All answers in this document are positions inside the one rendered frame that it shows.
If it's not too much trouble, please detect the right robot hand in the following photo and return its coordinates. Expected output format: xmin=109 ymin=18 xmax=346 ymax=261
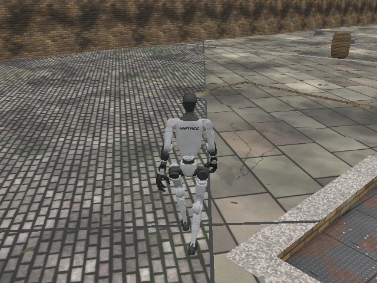
xmin=204 ymin=161 xmax=217 ymax=173

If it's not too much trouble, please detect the robot torso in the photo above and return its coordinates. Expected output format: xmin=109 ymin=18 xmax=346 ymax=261
xmin=176 ymin=118 xmax=203 ymax=177

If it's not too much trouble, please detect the left robot forearm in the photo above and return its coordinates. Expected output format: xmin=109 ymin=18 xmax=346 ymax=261
xmin=157 ymin=143 xmax=170 ymax=175

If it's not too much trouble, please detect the left robot upper arm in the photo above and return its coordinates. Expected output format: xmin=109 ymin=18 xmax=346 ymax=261
xmin=163 ymin=118 xmax=177 ymax=152

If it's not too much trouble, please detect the right robot forearm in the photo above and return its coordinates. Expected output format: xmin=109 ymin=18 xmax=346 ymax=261
xmin=209 ymin=142 xmax=217 ymax=164

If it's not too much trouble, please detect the right robot upper arm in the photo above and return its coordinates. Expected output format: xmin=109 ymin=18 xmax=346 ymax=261
xmin=201 ymin=119 xmax=215 ymax=151

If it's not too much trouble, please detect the robot right foot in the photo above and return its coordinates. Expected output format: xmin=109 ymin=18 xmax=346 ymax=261
xmin=188 ymin=241 xmax=198 ymax=255

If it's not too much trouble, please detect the left robot hand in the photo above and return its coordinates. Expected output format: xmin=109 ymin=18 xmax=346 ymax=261
xmin=156 ymin=174 xmax=170 ymax=192

